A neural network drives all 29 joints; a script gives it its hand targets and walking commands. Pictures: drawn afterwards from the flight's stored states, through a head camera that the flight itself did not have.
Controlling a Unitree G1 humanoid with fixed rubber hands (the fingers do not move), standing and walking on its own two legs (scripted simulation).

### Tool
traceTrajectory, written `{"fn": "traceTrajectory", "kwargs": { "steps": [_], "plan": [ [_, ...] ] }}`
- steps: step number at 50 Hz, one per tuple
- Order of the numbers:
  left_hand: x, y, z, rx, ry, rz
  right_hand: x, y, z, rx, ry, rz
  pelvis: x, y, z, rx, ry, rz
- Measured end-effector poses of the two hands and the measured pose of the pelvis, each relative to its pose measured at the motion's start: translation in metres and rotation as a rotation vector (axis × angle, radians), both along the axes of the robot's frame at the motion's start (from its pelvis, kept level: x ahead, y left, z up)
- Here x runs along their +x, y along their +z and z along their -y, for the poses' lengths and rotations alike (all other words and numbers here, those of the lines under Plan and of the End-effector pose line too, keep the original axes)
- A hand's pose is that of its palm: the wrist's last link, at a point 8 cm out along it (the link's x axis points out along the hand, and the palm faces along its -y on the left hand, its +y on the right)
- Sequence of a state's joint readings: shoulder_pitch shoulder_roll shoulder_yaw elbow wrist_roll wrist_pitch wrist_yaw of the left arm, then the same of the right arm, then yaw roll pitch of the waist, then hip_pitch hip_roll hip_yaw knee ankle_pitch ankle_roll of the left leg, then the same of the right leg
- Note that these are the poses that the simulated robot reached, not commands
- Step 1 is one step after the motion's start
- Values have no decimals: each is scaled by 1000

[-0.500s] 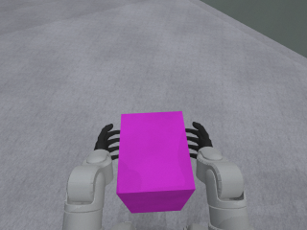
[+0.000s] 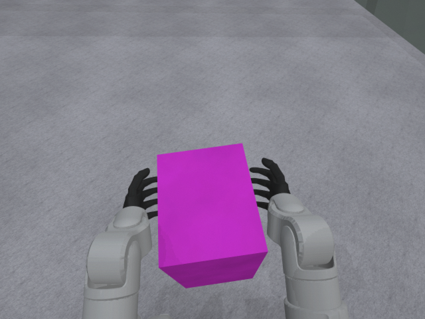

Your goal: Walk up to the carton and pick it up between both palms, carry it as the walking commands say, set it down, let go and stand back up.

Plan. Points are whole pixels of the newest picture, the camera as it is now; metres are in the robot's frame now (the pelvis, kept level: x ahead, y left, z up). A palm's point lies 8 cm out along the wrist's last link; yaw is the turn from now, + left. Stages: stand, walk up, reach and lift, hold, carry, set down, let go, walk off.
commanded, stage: carry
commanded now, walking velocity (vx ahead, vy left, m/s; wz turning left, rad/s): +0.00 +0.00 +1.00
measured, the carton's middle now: (210, 224) +0.30 +0.01 +0.01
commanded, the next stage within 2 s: none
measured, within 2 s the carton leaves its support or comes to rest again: neither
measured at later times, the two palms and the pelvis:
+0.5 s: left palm out of the picture +0.17 +0.30 +0.11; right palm (162, 195) +0.29 +0.09 +0.12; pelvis -0.02 +0.05 +0.01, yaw +29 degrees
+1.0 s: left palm out of the picture -0.03 +0.38 +0.11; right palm (23, 276) +0.17 +0.25 +0.12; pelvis -0.09 +0.08 +0.01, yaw +57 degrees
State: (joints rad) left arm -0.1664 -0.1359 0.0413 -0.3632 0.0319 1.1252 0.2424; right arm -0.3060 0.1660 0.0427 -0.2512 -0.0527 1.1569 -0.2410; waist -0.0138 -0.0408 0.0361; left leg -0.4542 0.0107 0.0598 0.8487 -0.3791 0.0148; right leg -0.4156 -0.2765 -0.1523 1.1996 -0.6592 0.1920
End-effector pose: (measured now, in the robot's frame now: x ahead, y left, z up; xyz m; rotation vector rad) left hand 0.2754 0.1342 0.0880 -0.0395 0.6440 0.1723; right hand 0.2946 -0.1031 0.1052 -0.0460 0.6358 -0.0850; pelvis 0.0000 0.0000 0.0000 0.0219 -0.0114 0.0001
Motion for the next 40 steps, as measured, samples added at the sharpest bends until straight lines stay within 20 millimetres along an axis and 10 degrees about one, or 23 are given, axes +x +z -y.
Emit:
{"fn": "traceTrajectory", "kwargs": {
  "steps": [10,22,30,40],
  "plan": [
    [-34,-3,-54,59,199,-68,9,-27,-61,72,194,-66,-7,10,-6,-36,195,-27],
    [-79,32,-133,57,373,38,5,20,-156,62,374,44,-12,18,-44,8,464,-40],
    [-149,5,-187,-11,587,-66,-24,-7,-234,-1,589,-66,-30,15,-56,-26,591,-39],
    [-210,26,-208,42,732,-63,-62,-1,-276,50,737,-61,-54,27,-56,-34,823,-35]
  ]
}}
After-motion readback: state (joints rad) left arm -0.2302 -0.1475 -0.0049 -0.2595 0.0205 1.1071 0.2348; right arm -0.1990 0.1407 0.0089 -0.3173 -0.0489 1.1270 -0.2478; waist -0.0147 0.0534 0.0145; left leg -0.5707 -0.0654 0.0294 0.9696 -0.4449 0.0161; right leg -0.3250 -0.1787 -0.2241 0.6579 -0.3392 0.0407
